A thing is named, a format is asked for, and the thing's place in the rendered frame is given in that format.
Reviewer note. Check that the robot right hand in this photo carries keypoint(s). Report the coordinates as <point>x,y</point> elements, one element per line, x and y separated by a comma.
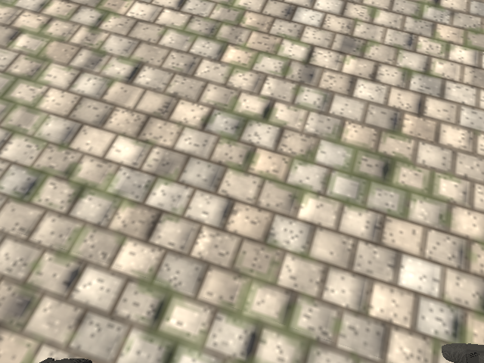
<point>463,353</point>

